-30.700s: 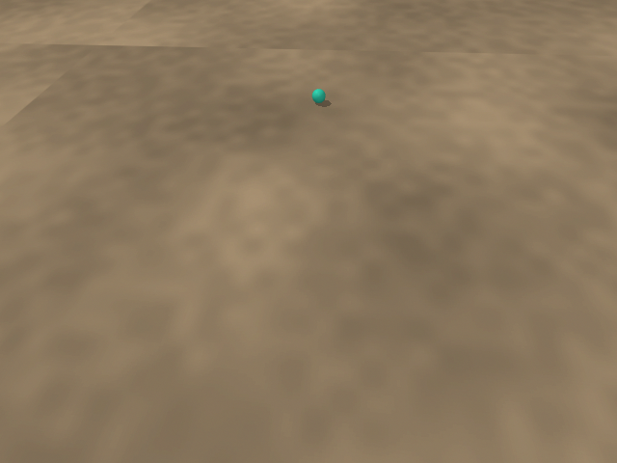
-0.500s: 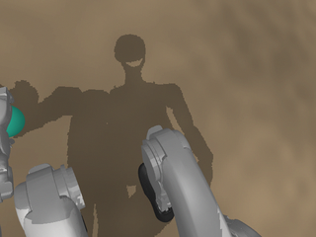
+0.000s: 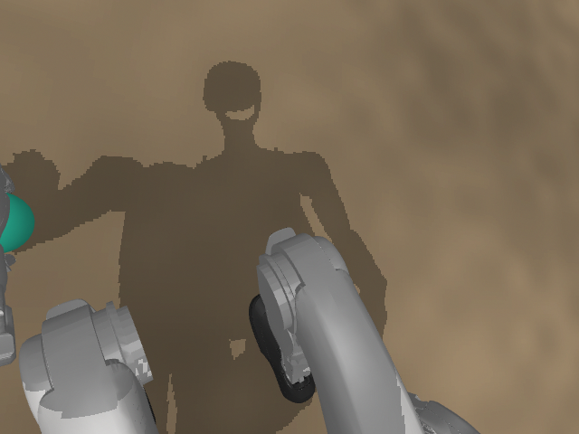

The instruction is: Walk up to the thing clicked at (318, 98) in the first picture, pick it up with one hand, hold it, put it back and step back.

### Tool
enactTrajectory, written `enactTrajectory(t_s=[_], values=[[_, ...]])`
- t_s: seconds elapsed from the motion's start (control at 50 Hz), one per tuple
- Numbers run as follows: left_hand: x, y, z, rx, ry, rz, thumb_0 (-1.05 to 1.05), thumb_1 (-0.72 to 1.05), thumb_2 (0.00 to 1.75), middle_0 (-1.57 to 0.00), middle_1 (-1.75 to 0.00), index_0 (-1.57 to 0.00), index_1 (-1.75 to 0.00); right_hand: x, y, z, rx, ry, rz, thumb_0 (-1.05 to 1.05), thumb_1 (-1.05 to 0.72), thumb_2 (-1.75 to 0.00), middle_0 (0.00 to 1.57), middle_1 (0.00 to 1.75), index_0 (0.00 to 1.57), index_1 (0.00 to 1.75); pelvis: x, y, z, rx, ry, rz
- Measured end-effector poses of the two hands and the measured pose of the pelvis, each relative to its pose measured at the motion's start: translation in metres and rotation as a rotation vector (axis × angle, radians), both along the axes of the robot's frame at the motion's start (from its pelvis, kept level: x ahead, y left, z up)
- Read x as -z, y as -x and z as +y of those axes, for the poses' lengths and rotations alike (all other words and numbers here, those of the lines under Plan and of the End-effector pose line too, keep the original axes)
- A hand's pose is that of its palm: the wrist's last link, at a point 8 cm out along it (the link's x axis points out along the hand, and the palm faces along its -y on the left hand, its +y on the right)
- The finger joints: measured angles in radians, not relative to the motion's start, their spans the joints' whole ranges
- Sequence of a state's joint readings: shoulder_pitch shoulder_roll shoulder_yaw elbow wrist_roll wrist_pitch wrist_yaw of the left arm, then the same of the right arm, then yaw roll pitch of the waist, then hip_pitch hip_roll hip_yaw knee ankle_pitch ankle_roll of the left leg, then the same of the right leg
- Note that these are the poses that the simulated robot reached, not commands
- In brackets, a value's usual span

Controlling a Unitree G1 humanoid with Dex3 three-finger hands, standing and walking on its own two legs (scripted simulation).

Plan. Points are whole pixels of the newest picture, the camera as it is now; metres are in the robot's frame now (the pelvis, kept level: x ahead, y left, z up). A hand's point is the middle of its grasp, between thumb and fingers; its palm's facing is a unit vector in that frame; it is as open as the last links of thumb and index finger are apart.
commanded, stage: close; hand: left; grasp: from above
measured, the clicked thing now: out of the picture +0.44 +0.26 -0.26
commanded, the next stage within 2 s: settle in 0.64 s
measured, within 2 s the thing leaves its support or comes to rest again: leaves its support in 0.98 s
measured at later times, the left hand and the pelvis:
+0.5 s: hand out of the picture +0.42 +0.26 -0.25, palm faces -0.45 -0.13 -0.89, open 11.2 cm; pelvis +0.00 +0.00 +0.00, yaw +0 degrees
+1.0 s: hand out of the picture +0.43 +0.26 -0.24, palm faces -0.43 -0.15 -0.89, open 11.1 cm; pelvis +0.00 +0.00 +0.01, yaw +0 degrees
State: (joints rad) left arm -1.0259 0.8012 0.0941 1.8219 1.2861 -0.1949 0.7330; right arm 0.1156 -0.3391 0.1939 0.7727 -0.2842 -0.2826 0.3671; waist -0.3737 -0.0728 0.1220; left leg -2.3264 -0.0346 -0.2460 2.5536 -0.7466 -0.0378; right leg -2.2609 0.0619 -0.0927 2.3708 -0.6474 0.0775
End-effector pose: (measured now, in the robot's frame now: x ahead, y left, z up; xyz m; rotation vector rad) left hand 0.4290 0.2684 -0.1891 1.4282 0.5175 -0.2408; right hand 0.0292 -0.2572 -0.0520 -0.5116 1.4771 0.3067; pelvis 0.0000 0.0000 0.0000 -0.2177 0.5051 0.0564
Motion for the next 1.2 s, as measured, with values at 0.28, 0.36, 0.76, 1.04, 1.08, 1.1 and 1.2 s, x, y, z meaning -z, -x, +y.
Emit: enactTrajectory(t_s=[0.28,0.36,0.76,1.04,1.08,1.1,1.2], values=[[0.0,0.002,-0.001,0.017,-0.006,-0.016,0.01,-0.14,0.86,-0.4,-1.07,-0.33,-1.0,-0.003,-0.005,0.003,-0.017,-0.002,-0.01,0.0,-0.91,-0.9,0.2,0.3,0.2,0.3,-0.003,0.0,0.001,0.001,0.005,0.001],[0.0,0.002,-0.001,0.016,-0.009,-0.018,0.02,-0.14,0.85,-0.43,-1.07,-0.34,-0.99,-0.003,-0.006,0.002,-0.021,-0.005,-0.017,0.0,-0.91,-0.9,0.2,0.3,0.2,0.3,-0.003,0.001,0.001,0.001,0.005,-0.002],[-0.002,-0.001,-0.001,-0.009,-0.009,-0.007,0.03,-0.13,0.77,-0.5,-1.0,-0.4,-0.94,-0.008,0.004,-0.001,-0.006,0.005,-0.001,0.0,-0.92,-0.9,0.2,0.3,0.2,0.3,-0.005,0.002,0.0,0.0,0.001,-0.001],[-0.016,-0.002,0.003,-0.005,-0.005,-0.036,0.03,-0.15,0.77,-0.53,-0.98,-0.43,-0.92,-0.006,-0.001,0.0,0.028,-0.006,-0.002,0.0,-0.93,-0.91,0.2,0.3,0.2,0.3,-0.008,-0.003,-0.001,-0.004,-0.002,0.028],[-0.022,-0.003,0.004,-0.01,-0.008,-0.045,0.03,-0.15,0.77,-0.54,-0.97,-0.43,-0.92,-0.004,-0.005,-0.002,0.042,-0.004,-0.019,0.0,-0.93,-0.91,0.2,0.3,0.2,0.3,-0.009,-0.003,-0.001,-0.005,-0.003,0.035],[-0.026,-0.004,0.006,-0.012,-0.012,-0.056,0.03,-0.15,0.77,-0.54,-0.97,-0.44,-0.92,-0.003,-0.007,-0.003,0.05,-0.003,-0.027,0.0,-0.93,-0.91,0.2,0.3,0.2,0.3,-0.009,-0.003,-0.001,-0.006,-0.005,0.04],[-0.055,-0.008,0.006,-0.004,-0.036,-0.102,0.02,-0.16,0.76,-0.56,-0.95,-0.45,-0.91,0.002,-0.021,-0.008,0.085,-0.015,-0.057,0.0,-0.93,-0.91,0.2,0.3,0.2,0.3,-0.015,-0.004,-0.001,-0.012,-0.019,0.068]])
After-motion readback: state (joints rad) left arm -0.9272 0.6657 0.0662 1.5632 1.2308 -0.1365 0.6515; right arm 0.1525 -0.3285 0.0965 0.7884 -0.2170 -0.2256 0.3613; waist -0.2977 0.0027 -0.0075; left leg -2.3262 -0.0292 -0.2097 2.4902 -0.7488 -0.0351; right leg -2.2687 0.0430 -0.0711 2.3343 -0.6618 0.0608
